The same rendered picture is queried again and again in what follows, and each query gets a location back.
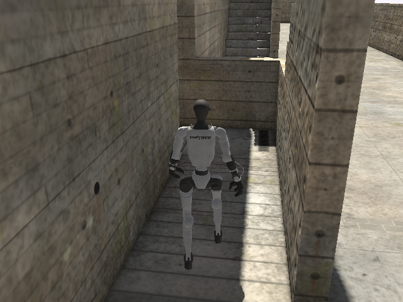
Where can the robot right foot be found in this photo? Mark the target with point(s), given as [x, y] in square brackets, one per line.
[218, 238]

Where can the robot head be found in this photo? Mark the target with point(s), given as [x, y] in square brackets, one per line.
[201, 108]

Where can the robot right forearm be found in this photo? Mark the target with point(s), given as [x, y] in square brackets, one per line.
[233, 169]

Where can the robot right upper arm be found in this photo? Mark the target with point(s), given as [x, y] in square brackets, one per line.
[224, 143]

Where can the robot left upper arm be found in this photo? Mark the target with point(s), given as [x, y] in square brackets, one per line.
[178, 142]

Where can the left robot hand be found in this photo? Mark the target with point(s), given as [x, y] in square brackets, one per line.
[177, 169]

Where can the right robot hand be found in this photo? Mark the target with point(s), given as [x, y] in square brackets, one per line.
[239, 187]

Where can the robot left forearm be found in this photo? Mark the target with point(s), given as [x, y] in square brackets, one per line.
[173, 163]

